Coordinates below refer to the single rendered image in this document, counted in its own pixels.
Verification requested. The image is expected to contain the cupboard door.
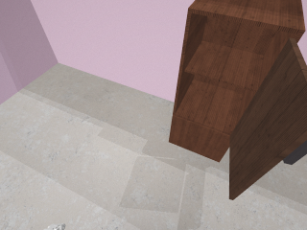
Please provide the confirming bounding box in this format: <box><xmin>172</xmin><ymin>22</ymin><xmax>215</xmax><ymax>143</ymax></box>
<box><xmin>229</xmin><ymin>38</ymin><xmax>307</xmax><ymax>200</ymax></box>

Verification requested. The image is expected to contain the handle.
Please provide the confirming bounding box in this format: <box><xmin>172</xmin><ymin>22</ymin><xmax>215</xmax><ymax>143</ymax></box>
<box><xmin>282</xmin><ymin>140</ymin><xmax>307</xmax><ymax>165</ymax></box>

